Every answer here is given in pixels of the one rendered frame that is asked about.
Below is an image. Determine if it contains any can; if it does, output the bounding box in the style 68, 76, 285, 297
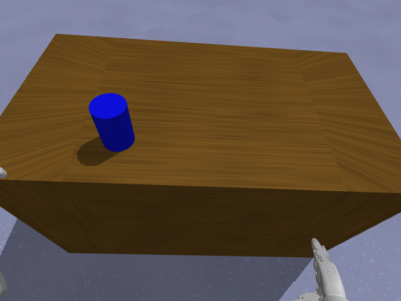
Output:
89, 93, 135, 152

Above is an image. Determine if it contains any right robot hand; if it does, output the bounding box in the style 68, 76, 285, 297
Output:
292, 238, 346, 301

